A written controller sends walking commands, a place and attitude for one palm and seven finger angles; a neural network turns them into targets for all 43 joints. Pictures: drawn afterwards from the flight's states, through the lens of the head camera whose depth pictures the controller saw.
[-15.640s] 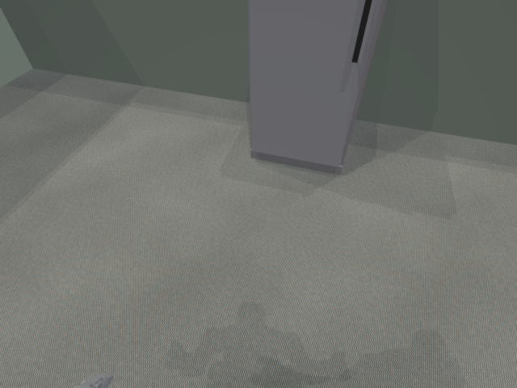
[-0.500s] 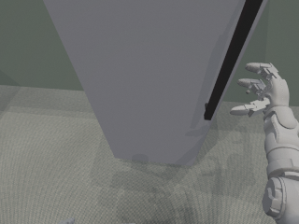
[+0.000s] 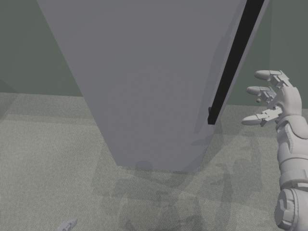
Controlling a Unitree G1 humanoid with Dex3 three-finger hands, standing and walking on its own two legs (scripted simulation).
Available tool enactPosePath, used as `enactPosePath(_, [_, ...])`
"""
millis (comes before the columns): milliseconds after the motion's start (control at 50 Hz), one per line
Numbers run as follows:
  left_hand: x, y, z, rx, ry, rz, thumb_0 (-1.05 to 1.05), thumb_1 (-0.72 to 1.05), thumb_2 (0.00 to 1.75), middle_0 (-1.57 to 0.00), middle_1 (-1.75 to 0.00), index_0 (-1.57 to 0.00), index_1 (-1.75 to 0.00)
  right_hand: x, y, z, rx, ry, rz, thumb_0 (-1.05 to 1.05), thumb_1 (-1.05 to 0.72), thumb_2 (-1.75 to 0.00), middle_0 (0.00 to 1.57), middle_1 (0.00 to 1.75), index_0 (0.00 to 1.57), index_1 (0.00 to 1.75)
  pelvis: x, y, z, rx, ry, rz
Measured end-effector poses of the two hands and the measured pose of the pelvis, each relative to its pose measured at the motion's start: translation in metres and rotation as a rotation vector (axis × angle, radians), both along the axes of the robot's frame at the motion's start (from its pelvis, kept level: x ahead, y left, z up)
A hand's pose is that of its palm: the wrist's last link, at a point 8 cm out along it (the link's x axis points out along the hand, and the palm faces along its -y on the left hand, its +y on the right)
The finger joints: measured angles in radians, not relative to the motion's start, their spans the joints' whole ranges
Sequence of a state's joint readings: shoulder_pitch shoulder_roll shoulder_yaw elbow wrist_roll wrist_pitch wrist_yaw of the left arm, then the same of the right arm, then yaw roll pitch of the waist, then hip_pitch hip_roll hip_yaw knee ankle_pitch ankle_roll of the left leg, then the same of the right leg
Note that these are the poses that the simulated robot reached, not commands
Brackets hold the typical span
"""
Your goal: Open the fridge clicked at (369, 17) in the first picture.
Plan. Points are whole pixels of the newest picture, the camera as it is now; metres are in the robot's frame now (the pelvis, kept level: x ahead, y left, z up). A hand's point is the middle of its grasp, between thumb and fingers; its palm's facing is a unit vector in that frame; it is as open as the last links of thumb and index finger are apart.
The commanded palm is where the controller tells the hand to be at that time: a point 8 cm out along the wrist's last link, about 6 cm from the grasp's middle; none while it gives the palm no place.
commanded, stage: move the hooked fingers beside the handle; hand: right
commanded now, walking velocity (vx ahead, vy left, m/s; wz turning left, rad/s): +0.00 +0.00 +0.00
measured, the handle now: (225, 72) +0.50 -0.13 +0.15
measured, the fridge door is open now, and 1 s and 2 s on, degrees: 0 0 0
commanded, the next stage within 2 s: feel for the door with the fingertips in 0.22 s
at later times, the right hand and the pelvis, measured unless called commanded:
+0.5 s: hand (252, 101) +0.43 -0.19 +0.12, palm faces -0.03 +1.00 +0.01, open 14.0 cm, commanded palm +0.41 -0.24 +0.11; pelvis +0.00 -0.01 +0.00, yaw +0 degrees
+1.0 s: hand (238, 94) +0.46 -0.16 +0.11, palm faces +0.01 +1.00 -0.01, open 13.8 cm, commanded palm +0.43 -0.21 +0.11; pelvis -0.01 +0.00 +0.00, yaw +1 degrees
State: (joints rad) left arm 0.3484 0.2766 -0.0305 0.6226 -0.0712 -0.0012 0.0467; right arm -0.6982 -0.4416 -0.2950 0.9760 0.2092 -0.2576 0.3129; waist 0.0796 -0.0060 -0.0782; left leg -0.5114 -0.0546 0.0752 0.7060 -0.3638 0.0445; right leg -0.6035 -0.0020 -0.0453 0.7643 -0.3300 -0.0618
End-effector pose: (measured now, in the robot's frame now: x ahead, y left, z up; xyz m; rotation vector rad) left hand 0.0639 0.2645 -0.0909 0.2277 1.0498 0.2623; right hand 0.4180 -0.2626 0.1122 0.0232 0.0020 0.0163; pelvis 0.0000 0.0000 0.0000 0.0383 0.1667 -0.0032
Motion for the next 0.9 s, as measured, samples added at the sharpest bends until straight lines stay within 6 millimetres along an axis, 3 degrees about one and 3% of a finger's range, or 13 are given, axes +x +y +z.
enactPosePath(160, [0.010, -0.011, 0.000, -0.014, -0.033, -0.017, 0.00, 0.91, 0.90, -0.21, -0.30, -0.20, -0.29, 0.004, 0.008, 0.005, -0.001, -0.044, -0.001, -0.01, 0.50, -0.30, 0.30, 1.20, 0.30, 1.20, 0.001, -0.006, -0.001, 0.000, 0.001, 0.005])
enactPosePath(400, [-0.007, -0.020, -0.005, -0.037, 0.004, -0.001, 0.01, 0.90, 0.90, -0.21, -0.30, -0.20, -0.29, -0.003, 0.005, 0.003, -0.011, -0.037, -0.005, -0.01, 0.50, -0.30, 0.30, 1.20, 0.30, 1.20, 0.002, -0.012, -0.001, 0.002, -0.007, 0.011])
enactPosePath(640, [-0.011, -0.018, -0.005, -0.028, -0.007, -0.014, 0.01, 0.90, 0.90, -0.21, -0.30, -0.20, -0.29, 0.001, 0.039, -0.003, -0.004, -0.011, 0.015, -0.01, 0.50, -0.30, 0.30, 1.20, 0.30, 1.20, -0.007, -0.012, -0.003, 0.001, -0.014, -0.001])
enactPosePath(760, [-0.016, -0.016, -0.008, -0.043, -0.014, -0.009, 0.01, 0.91, 0.90, -0.21, -0.30, -0.20, -0.29, 0.006, 0.056, 0.007, -0.023, -0.058, 0.010, -0.01, 0.50, -0.30, 0.30, 1.20, 0.30, 1.20, -0.008, -0.009, -0.003, -0.004, -0.010, 0.009])
enactPosePath(900, [-0.030, -0.011, -0.011, -0.052, 0.019, 0.016, 0.01, 0.91, 0.90, -0.21, -0.30, -0.20, -0.29, 0.015, 0.052, 0.002, -0.021, 0.009, -0.029, -0.01, 0.50, -0.30, 0.30, 1.20, 0.31, 1.20, -0.009, -0.001, -0.003, -0.011, -0.010, 0.015])
